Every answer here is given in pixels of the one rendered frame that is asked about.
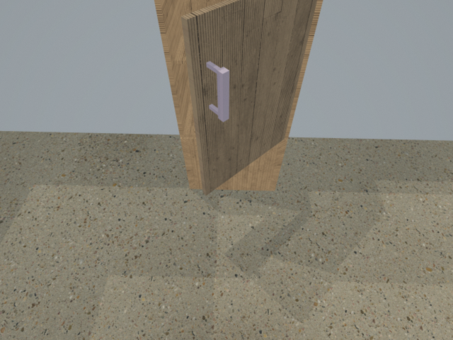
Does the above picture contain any handle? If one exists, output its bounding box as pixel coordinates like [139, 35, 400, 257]
[206, 61, 229, 122]

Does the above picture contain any cupboard door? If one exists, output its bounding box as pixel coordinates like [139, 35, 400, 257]
[181, 0, 317, 195]

